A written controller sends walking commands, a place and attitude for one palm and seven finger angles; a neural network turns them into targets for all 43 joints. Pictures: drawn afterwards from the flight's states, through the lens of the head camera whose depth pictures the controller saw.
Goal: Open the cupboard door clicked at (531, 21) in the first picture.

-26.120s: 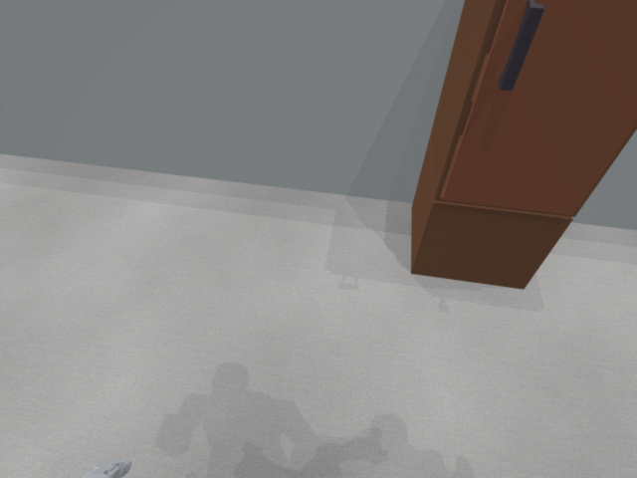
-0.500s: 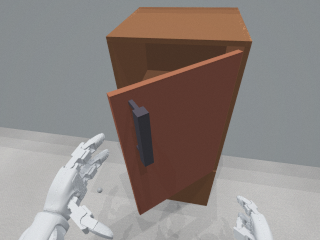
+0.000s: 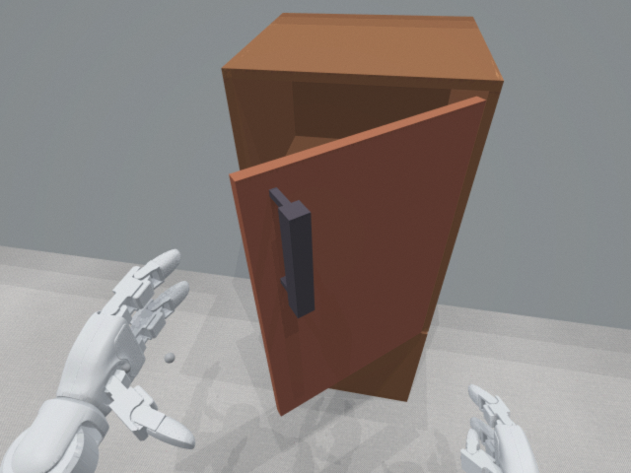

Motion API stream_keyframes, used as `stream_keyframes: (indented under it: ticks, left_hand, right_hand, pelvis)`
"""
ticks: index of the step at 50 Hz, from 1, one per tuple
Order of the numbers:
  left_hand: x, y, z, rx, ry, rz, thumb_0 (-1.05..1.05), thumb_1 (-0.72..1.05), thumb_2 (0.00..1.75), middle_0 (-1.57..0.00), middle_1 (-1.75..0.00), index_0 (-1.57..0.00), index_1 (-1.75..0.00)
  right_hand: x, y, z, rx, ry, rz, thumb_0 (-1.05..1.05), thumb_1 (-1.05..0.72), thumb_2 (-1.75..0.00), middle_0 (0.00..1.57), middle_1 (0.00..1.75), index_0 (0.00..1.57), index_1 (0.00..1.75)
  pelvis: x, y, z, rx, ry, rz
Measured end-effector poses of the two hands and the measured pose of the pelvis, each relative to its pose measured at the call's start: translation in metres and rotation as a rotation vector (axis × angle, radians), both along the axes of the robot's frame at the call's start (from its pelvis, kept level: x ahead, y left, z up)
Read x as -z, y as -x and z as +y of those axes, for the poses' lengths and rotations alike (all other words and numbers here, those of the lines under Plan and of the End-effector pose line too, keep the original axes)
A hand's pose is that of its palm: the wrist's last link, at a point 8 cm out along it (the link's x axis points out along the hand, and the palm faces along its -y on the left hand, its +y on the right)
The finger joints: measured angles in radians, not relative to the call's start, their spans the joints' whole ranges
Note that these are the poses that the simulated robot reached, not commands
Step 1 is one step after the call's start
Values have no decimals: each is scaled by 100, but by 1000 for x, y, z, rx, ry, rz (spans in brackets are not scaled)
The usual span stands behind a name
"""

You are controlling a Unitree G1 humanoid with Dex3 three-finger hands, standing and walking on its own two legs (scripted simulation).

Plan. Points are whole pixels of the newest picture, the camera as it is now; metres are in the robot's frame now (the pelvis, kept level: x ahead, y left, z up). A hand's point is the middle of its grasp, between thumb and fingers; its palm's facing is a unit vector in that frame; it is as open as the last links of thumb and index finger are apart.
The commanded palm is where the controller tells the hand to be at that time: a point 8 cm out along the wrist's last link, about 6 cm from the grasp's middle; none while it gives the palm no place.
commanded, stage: draw the hand back to the body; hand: left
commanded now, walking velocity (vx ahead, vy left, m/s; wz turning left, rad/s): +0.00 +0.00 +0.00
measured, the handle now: (289, 254) +0.34 +0.07 +0.14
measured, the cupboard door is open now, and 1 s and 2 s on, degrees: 42 42 42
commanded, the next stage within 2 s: step back with the hand held close in 1.14 s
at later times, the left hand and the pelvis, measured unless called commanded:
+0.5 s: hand (100, 332) +0.21 +0.25 +0.15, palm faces +0.34 -0.87 -0.37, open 12.3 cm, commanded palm +0.16 +0.29 +0.17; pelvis +0.02 +0.02 +0.01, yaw -1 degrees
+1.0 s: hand (91, 319) +0.22 +0.27 +0.15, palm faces +0.40 -0.83 -0.39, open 7.6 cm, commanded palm +0.17 +0.31 +0.17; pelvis +0.03 +0.01 +0.01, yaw -1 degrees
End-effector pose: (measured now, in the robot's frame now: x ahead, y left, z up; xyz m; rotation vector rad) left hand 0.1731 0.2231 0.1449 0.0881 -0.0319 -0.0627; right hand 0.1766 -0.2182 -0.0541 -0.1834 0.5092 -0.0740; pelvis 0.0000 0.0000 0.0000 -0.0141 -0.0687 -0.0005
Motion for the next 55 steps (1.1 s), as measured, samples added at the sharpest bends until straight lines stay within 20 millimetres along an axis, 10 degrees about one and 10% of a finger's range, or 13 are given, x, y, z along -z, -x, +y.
stream_keyframes:
  ticks: [16, 38, 55]
  left_hand:
    - [-5, 16, 43, -333, -232, -50, -1, -16, 45, -17, -30, -16, -30]
    - [-28, -10, 86, -459, -359, -96, 1, 60, 77, -20, -30, -19, -30]
    - [-24, -9, 72, -466, -341, -73, 2, 88, 89, -21, -30, -20, -30]
  right_hand:
    - [5, -4, 21, -31, 40, 100, 2, -90, -90, 20, 30, 20, 30]
    - [12, -23, 14, 20, 24, 183, 1, -90, -90, 20, 30, 20, 30]
    - [15, -22, -1, 33, 22, 200, 1, -90, -90, 20, 30, 20, 30]
  pelvis:
    - [-8, -3, 15, 7, 3, -5]
    - [-11, -29, 20, 26, -7, -2]
    - [-11, -29, 6, 21, -9, -1]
